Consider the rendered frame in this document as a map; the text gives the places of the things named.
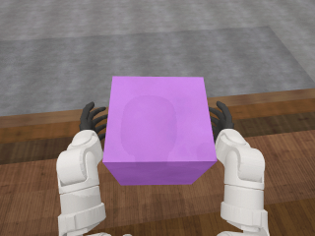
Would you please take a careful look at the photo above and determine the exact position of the carton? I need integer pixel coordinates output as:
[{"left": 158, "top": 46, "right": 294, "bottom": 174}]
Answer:
[{"left": 102, "top": 76, "right": 218, "bottom": 186}]

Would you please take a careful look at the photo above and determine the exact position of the right robot forearm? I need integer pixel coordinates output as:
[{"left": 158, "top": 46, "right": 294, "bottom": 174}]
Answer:
[{"left": 215, "top": 129, "right": 270, "bottom": 236}]

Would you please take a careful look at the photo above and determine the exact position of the left robot forearm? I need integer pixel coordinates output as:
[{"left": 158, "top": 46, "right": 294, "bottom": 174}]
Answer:
[{"left": 56, "top": 130, "right": 106, "bottom": 236}]

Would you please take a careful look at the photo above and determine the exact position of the left robot hand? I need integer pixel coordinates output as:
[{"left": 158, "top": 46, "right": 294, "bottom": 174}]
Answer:
[{"left": 79, "top": 101, "right": 108, "bottom": 141}]

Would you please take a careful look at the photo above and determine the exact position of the right robot hand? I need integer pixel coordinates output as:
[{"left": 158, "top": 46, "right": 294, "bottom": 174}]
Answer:
[{"left": 208, "top": 101, "right": 234, "bottom": 144}]

